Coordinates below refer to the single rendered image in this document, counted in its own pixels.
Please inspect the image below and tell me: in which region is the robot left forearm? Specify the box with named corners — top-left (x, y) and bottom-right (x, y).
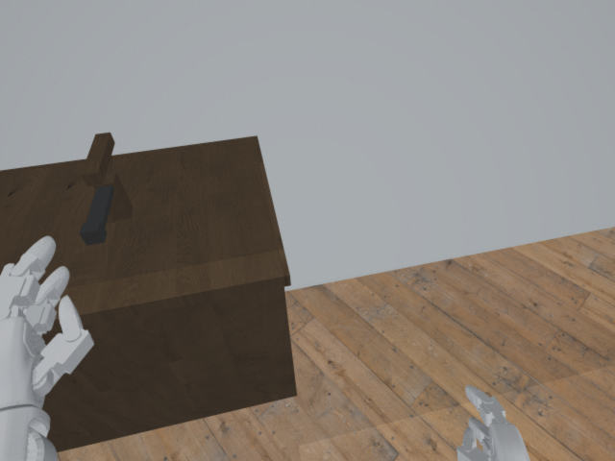
top-left (0, 404), bottom-right (58, 461)

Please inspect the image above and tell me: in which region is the right robot hand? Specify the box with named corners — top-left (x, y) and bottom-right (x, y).
top-left (456, 385), bottom-right (530, 461)

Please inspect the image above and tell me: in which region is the counter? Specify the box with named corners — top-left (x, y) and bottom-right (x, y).
top-left (0, 133), bottom-right (297, 452)

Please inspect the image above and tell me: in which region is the tap lever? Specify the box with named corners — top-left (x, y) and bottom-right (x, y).
top-left (80, 185), bottom-right (114, 245)

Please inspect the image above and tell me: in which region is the left robot hand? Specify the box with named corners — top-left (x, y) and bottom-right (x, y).
top-left (0, 236), bottom-right (94, 409)

